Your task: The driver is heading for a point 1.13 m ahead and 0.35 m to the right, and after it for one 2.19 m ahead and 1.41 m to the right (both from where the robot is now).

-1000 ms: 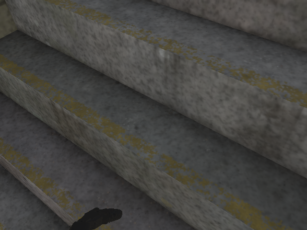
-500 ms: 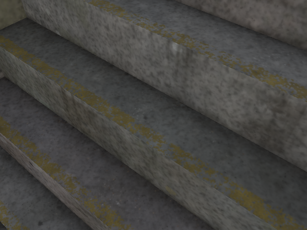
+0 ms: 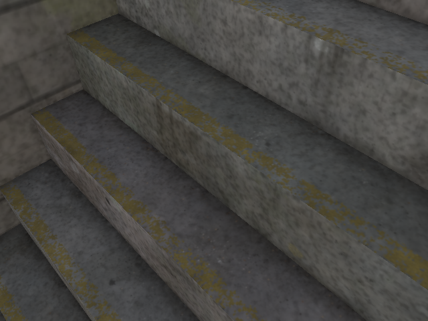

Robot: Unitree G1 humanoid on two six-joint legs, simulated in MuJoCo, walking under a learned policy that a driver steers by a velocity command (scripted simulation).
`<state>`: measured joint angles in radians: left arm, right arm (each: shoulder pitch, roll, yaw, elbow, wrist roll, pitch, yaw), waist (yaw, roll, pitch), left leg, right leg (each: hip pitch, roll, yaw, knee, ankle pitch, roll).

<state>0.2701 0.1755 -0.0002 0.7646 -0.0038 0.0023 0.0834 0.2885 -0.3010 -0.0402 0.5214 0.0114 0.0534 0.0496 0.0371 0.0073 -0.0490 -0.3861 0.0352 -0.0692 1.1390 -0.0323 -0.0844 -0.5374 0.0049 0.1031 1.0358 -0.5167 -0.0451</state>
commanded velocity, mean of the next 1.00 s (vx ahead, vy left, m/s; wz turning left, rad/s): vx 0.87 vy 0.00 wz -0.63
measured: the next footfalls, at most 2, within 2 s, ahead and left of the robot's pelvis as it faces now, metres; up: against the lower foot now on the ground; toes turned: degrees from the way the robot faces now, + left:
left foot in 0.16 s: -0.01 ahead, +0.14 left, -0.25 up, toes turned +8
right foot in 0.84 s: +0.06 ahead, +0.07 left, -0.16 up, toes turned -21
